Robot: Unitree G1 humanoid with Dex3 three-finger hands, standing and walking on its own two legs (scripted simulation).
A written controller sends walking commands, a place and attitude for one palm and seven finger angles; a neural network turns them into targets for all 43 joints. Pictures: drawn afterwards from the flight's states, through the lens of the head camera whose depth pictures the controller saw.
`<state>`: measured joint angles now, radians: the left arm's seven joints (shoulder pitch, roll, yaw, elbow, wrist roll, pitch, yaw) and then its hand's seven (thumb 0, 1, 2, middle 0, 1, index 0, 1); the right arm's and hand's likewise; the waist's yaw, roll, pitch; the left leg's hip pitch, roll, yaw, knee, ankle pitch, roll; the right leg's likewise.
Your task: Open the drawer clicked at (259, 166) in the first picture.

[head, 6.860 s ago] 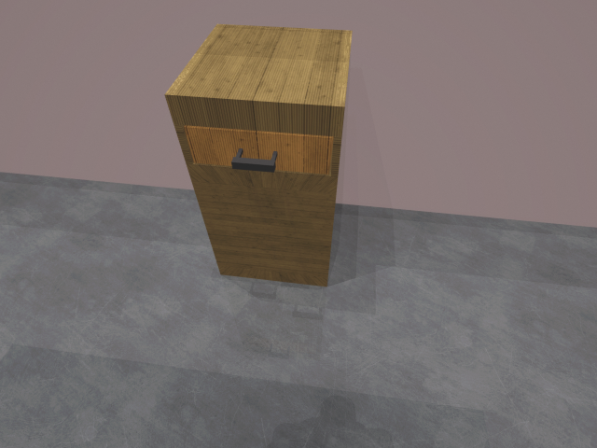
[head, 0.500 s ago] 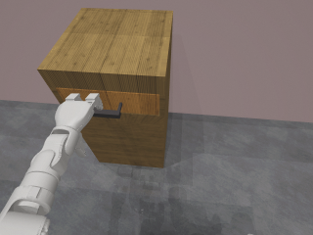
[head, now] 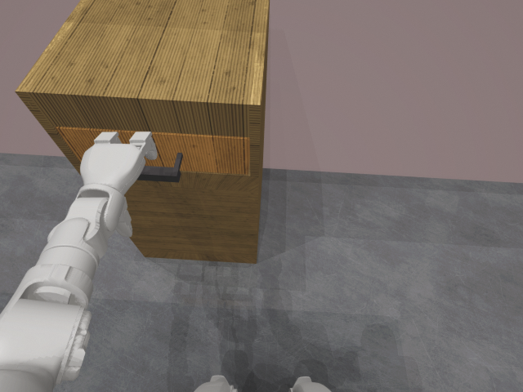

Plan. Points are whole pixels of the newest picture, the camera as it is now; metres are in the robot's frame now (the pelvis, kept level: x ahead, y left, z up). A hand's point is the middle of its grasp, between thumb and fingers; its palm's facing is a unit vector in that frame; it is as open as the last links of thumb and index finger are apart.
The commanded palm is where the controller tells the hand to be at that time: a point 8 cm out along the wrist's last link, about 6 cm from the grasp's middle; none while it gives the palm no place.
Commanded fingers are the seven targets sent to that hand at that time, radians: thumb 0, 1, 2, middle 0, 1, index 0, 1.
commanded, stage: move the hooked fingers above the handle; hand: left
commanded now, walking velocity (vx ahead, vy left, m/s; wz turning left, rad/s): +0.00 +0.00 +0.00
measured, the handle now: (154, 165) +0.56 +0.22 -0.08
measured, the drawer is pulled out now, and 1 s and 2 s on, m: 0.00 0.00 0.00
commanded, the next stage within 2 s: lower the fingers behind the handle in 1.08 s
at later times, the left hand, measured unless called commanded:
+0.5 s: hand (147, 170) +0.51 +0.22 -0.03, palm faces -0.09 -0.04 -1.00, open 13.8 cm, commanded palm +0.50 +0.21 +0.03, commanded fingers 0.00 -0.50 0.30 -0.30 -1.20 -0.30 -1.20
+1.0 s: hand (147, 172) +0.50 +0.21 -0.02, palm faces -0.07 -0.04 -1.00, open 13.8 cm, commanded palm +0.49 +0.20 +0.03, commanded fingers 0.00 -0.50 0.30 -0.30 -1.20 -0.30 -1.20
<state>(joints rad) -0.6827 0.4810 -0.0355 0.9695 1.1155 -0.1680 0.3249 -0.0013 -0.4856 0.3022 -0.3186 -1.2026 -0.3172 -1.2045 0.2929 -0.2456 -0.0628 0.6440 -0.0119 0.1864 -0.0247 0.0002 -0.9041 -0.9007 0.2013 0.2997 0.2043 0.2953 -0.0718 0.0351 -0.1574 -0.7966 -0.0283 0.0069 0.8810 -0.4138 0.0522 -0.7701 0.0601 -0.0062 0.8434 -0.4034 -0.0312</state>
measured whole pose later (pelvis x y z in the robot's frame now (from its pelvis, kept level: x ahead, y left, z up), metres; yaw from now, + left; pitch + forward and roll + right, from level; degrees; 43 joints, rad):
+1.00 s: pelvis +0.00 +0.01 -0.03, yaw -1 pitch +25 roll -4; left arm -0.89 0.49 -0.05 1.13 1.14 -0.11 0.36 0.00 -0.49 0.30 -0.32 -1.20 -0.32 -1.20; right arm 0.33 -0.25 -0.04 0.67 -0.04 0.17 -0.02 0.00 -0.90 -0.90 0.20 0.30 0.21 0.30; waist -0.15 0.05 -0.18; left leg -1.01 -0.02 -0.01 1.04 -0.47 0.07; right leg -0.96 0.07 -0.03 0.96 -0.44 -0.02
